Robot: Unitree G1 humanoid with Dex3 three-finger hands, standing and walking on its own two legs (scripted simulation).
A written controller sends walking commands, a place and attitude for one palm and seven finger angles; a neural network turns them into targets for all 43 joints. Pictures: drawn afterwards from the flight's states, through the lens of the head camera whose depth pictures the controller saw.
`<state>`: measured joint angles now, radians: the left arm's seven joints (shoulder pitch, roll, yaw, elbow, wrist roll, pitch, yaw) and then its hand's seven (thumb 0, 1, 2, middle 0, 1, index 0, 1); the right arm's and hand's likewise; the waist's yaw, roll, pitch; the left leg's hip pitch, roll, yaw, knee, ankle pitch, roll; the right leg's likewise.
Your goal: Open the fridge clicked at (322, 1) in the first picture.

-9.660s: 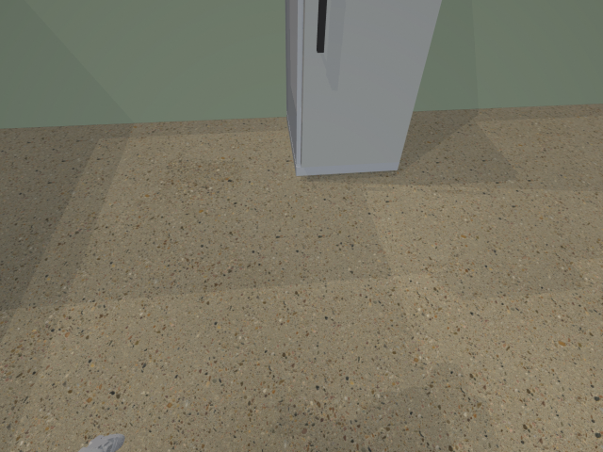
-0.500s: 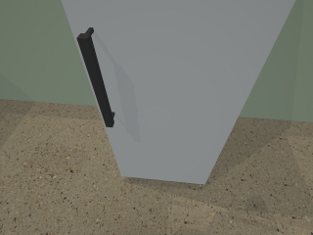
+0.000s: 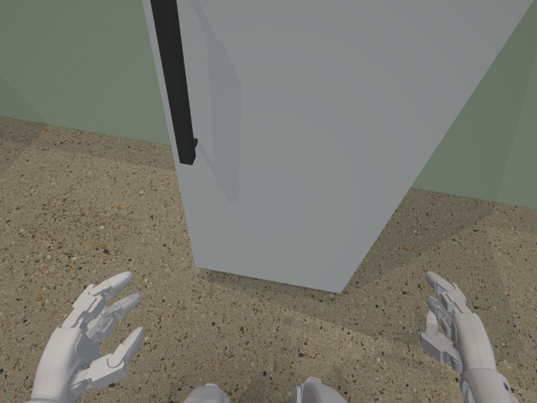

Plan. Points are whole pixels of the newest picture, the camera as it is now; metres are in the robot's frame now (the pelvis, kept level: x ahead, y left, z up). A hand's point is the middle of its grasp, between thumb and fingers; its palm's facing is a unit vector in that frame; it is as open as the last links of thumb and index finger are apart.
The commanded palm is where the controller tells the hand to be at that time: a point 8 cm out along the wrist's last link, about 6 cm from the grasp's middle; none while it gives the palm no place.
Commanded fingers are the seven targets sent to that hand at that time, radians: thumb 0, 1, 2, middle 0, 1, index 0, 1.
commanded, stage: raise the hand to about handle height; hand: left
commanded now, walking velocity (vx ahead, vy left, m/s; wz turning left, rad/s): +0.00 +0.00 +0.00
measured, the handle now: (180, 77) +0.57 +0.22 +0.16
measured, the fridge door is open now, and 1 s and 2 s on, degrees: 0 0 0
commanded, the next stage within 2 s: move the hooked fingers beside the handle in 1.62 s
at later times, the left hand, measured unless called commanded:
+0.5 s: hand (71, 282) +0.23 +0.28 +0.07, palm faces +0.04 -1.00 -0.04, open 11.9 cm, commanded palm +0.21 +0.32 +0.08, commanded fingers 0.00 -0.27 0.40 -0.28 -1.05 -0.28 -1.05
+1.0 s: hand (45, 229) +0.28 +0.32 +0.11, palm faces +0.00 -1.00 -0.04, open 13.9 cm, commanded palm +0.25 +0.36 +0.13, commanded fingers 0.00 -0.50 0.30 -0.30 -1.20 -0.30 -1.20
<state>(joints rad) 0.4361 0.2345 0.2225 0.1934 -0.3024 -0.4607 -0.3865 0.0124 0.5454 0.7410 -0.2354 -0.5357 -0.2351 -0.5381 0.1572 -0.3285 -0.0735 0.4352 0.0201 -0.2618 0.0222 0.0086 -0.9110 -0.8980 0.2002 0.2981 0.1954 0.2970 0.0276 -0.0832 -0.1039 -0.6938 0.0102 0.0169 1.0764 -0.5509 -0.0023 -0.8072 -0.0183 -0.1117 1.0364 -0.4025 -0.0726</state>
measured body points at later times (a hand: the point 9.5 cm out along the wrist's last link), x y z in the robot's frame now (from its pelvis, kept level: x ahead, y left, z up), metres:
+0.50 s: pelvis +0.01 +0.04 +0.01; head +0.05 +0.05 +0.46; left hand +0.23 +0.33 +0.08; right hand +0.16 -0.21 -0.06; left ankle -0.01 +0.12 -0.67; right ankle +0.07 -0.08 -0.67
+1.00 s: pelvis +0.03 +0.05 +0.03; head +0.06 +0.06 +0.48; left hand +0.27 +0.37 +0.12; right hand +0.21 -0.17 -0.03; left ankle -0.01 +0.12 -0.67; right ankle +0.07 -0.08 -0.66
